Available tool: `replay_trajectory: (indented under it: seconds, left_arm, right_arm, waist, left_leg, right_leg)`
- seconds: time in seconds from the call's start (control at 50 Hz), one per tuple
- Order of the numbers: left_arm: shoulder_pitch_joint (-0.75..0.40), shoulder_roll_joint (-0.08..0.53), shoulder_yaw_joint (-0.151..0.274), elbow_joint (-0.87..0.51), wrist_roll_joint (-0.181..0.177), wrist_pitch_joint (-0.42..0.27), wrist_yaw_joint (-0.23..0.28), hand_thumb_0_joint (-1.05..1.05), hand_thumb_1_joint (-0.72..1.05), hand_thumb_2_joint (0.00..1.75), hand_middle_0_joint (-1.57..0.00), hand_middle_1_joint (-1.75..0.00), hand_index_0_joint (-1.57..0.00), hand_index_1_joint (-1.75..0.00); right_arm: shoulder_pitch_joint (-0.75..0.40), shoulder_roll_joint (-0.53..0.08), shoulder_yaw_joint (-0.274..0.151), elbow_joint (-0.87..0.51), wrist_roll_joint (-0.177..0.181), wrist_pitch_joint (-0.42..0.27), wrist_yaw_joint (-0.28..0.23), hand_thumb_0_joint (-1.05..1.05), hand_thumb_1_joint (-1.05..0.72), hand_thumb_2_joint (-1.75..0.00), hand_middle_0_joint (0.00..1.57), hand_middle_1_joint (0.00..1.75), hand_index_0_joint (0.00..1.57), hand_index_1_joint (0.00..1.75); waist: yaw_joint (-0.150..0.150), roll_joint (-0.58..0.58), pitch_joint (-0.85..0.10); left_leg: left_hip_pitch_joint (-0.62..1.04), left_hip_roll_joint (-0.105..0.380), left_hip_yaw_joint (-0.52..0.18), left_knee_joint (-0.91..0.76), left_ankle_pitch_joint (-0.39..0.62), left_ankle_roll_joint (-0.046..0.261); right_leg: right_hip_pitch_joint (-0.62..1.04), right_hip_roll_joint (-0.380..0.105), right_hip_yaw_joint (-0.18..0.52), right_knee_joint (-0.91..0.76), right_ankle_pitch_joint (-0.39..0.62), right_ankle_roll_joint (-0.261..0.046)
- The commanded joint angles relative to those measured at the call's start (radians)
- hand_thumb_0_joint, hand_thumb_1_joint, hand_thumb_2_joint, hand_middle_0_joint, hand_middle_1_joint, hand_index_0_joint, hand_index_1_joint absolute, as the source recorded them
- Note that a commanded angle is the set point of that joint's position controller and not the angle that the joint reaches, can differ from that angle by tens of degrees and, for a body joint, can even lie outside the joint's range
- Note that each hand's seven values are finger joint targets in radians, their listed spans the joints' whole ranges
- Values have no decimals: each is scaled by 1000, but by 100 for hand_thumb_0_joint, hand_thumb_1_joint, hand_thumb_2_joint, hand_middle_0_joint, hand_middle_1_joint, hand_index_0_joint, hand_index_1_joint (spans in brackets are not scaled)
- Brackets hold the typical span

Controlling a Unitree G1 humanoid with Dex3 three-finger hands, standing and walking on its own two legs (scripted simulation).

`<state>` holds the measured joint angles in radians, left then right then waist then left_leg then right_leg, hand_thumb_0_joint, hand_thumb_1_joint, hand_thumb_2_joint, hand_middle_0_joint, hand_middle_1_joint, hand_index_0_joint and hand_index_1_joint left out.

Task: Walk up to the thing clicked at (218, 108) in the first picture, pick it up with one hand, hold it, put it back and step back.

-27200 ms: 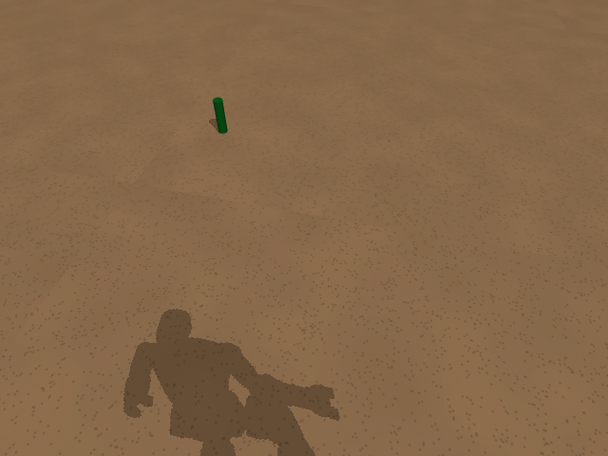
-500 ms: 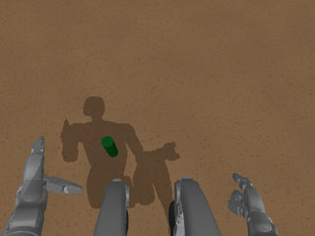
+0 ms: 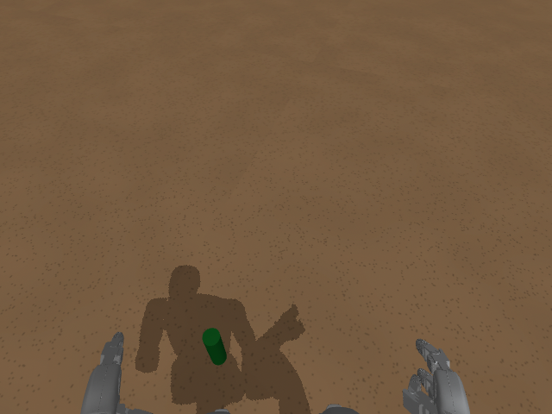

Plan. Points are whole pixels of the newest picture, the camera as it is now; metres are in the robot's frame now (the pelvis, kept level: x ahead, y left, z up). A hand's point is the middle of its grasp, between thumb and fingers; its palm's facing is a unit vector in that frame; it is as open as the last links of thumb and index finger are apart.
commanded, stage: home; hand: left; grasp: from the side
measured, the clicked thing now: (215, 347) +0.41 +0.18 -0.61
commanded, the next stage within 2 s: stand in 1.68 s
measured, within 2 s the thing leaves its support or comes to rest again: neither
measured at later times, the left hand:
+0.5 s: hand (149, 395) +0.17 +0.18 -0.05, palm faces +0.11 -0.95 -0.29, open 17.6 cm
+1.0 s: hand (152, 400) +0.16 +0.17 -0.05, palm faces +0.11 -0.95 -0.28, open 17.6 cm
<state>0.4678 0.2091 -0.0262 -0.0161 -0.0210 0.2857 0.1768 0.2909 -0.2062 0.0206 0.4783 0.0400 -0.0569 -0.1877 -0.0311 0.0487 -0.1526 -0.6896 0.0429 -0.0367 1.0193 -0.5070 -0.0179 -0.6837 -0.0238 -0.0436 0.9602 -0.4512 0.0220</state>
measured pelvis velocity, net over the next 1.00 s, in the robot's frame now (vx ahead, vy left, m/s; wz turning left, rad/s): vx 0.00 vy -0.01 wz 0.01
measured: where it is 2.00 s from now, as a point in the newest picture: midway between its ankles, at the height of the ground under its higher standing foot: outside the picture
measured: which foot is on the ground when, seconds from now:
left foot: down 0.00-1.00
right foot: down 0.00-1.00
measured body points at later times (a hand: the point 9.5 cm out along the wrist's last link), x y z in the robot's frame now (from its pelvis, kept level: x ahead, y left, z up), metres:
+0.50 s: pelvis +0.01 +0.00 +0.01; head +0.03 +0.00 +0.46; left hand +0.16 +0.23 -0.03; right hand +0.17 -0.24 -0.06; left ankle +0.00 +0.13 -0.68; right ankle +0.02 -0.14 -0.68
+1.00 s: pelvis +0.00 -0.01 +0.01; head +0.02 -0.01 +0.46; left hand +0.16 +0.22 -0.03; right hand +0.17 -0.25 -0.06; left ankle +0.00 +0.13 -0.68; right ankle +0.02 -0.14 -0.68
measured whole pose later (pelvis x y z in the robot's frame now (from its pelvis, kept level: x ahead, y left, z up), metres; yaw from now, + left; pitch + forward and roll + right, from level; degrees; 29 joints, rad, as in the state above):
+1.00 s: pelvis +0.00 -0.01 +0.01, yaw +1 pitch +7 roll -2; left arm 0.46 0.19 -0.02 0.01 -0.01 0.28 0.14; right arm 0.26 -0.20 0.03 0.51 0.02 -0.12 -0.18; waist -0.02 0.03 -0.10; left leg -0.60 0.04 -0.04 0.95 -0.48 -0.03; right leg -0.60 -0.02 -0.05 0.90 -0.43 0.01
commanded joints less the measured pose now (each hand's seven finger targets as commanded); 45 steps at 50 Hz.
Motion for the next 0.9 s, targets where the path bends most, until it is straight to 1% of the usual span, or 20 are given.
replay_trajectory:
  seconds: [0.0, 0.12, 0.2, 0.22, 0.24, 0.26, 0.32, 0.4, 0.42, 0.44, 0.46, 0.48, 0.52, 0.54, 0.58, 0.66, 0.68, 0.72, 0.8, 0.88]
  left_arm:
    - [-18, 98, 59, -197, 7, -43, -3, 0, -58, 4, -5, -5, -5, -5]
    - [-32, 92, 64, -173, 18, -55, -15, 0, -57, 5, -5, -5, -5, -5]
    - [-40, 99, 62, -214, 20, -58, -16, 0, -59, 3, -4, -5, -4, -5]
    - [-68, 118, 76, -239, 19, -60, -13, 0, -59, 3, -5, -5, -4, -5]
    - [-33, 94, 58, -191, 19, -55, -14, 0, -59, 3, -5, -5, -4, -5]
    - [-28, 83, 53, -187, 19, -54, -17, 0, -59, 3, -5, -5, -4, -5]
    - [-28, 85, 53, -173, 19, -53, -19, 0, -60, 3, -4, -5, -4, -5]
    - [-20, 107, 78, -182, 20, -56, -17, 0, -60, 3, -4, -5, -4, -5]
    - [0, 88, 64, -138, 20, -53, -22, 0, -60, 3, -4, -5, -4, -5]
    - [1, 82, 67, -133, 18, -51, -22, 0, -61, 2, -4, -4, -4, -4]
    - [-29, 100, 75, -180, 17, -56, -21, 0, -59, 3, -5, -5, -5, -5]
    - [-35, 108, 81, -171, 17, -57, -21, 0, -60, 3, -4, -5, -4, -5]
    - [-27, 92, 67, -157, 17, -55, -24, 0, -60, 3, -4, -5, -4, -5]
    - [-41, 106, 78, -196, 17, -61, -23, 0, -59, 3, -5, -5, -4, -5]
    - [-2, 79, 60, -134, 16, -55, -26, 0, -61, 2, -4, -4, -4, -4]
    - [-31, 95, 75, -161, 19, -61, -24, 0, -60, 3, -4, -5, -4, -5]
    - [-56, 117, 86, -204, 19, -65, -22, 0, -60, 3, -4, -5, -4, -5]
    - [-12, 81, 65, -127, 18, -57, -26, 0, -59, 3, -4, -5, -4, -5]
    - [-72, 120, 85, -201, 18, -64, -24, 0, -58, 4, -5, -5, -5, -5]
    - [-10, 74, 59, -132, 16, -56, -31, 0, -59, 4, -5, -5, -5, -5]
  right_arm:
    - [-76, -115, -43, -165, -14, -73, -14, 0, -90, -90, 20, 30, 20, 30]
    - [-74, -115, -45, -152, -26, -96, -8, 0, -90, -90, 20, 30, 20, 30]
    - [-76, -113, -40, -155, -29, -104, -9, 0, -90, -90, 20, 30, 20, 30]
    - [-68, -114, -42, -147, -29, -106, -10, 0, -90, -90, 20, 30, 20, 30]
    - [-77, -110, -37, -146, -28, -108, -7, 0, -90, -90, 20, 30, 20, 30]
    - [-72, -110, -39, -144, -30, -109, -9, 0, -90, -90, 20, 30, 20, 30]
    - [-79, -115, -40, -139, -30, -110, -8, 0, -90, -90, 20, 30, 20, 30]
    - [-69, -111, -41, -131, -30, -107, -8, 0, -90, -90, 20, 30, 20, 30]
    - [-77, -111, -38, -132, -30, -107, -7, 0, -90, -90, 20, 30, 20, 30]
    - [-81, -112, -40, -138, -29, -108, -6, 0, -90, -90, 20, 30, 20, 30]
    - [-80, -108, -39, -133, -30, -107, -6, 0, -90, -90, 20, 30, 20, 30]
    - [-82, -113, -41, -135, -29, -106, -5, 0, -90, -90, 20, 30, 20, 30]
    - [-82, -114, -42, -134, -29, -109, -3, 0, -90, -90, 20, 30, 20, 30]
    - [-77, -110, -42, -131, -30, -109, -5, 0, -90, -90, 20, 30, 20, 30]
    - [-82, -110, -42, -133, -29, -109, -4, 0, -90, -90, 20, 30, 20, 30]
    - [-84, -112, -44, -132, -30, -110, -3, 0, -90, -90, 20, 30, 20, 30]
    - [-75, -114, -45, -130, -31, -109, -5, 0, -90, -90, 20, 30, 20, 30]
    - [-79, -109, -42, -129, -31, -111, -5, 0, -90, -90, 20, 30, 20, 30]
    - [-80, -111, -43, -125, -29, -113, -9, 0, -90, -90, 20, 30, 20, 30]
    - [-89, -110, -41, -128, -30, -116, -7, 0, -90, -90, 20, 30, 20, 30]
  waist:
    - [-4, -58, -19]
    - [-4, -11, -33]
    - [1, 18, -88]
    - [1, 14, -89]
    - [5, 16, -55]
    - [-2, 10, -70]
    - [-2, -7, -58]
    - [9, -6, -79]
    - [5, -25, -55]
    - [4, -37, -52]
    - [12, -27, -64]
    - [9, -16, -54]
    - [3, -27, -47]
    - [9, -14, -72]
    - [9, -26, -46]
    - [12, 2, -67]
    - [7, -2, -89]
    - [2, -39, -64]
    - [10, -22, -53]
    - [2, -49, -40]
  left_leg:
    - [61, -35, 29, -203, 143, 28]
    - [100, -29, 17, -220, 185, 15]
    - [138, -33, 19, -212, 249, 13]
    - [139, -34, 18, -214, 246, 12]
    - [132, -35, 19, -221, 229, 11]
    - [140, -33, 21, -217, 237, 12]
    - [135, -33, 18, -219, 252, 12]
    - [143, -35, 25, -206, 298, 12]
    - [136, -36, 26, -202, 299, 14]
    - [131, -35, 28, -202, 291, 16]
    - [131, -37, 27, -203, 288, 16]
    - [130, -38, 30, -207, 269, 17]
    - [128, -37, 30, -213, 251, 17]
    - [138, -37, 29, -211, 266, 16]
    - [129, -37, 30, -214, 261, 16]
    - [135, -35, 23, -220, 252, 13]
    - [147, -35, 24, -214, 271, 14]
    - [137, -35, 29, -210, 262, 18]
    - [132, -41, 39, -208, 232, 21]
    - [126, -41, 41, -209, 220, 26]
  right_leg:
    - [101, 42, -31, -184, 105, -23]
    - [125, 46, -33, -167, 136, -28]
    - [156, 42, -29, -165, 193, -32]
    - [161, 44, -29, -165, 193, -30]
    - [154, 43, -31, -173, 176, -30]
    - [157, 44, -28, -172, 182, -30]
    - [159, 45, -33, -177, 194, -29]
    - [180, 43, -30, -176, 241, -27]
    - [176, 42, -31, -182, 244, -25]
    - [174, 42, -29, -185, 241, -23]
    - [183, 40, -29, -187, 239, -24]
    - [172, 39, -27, -192, 223, -25]
    - [166, 41, -27, -195, 204, -24]
    - [181, 39, -27, -190, 220, -25]
    - [171, 41, -30, -191, 214, -24]
    - [176, 43, -32, -186, 199, -28]
    - [187, 43, -31, -185, 218, -27]
    - [176, 42, -26, -191, 215, -24]
    - [172, 33, -18, -210, 198, -19]
    - [165, 32, -17, -217, 190, -18]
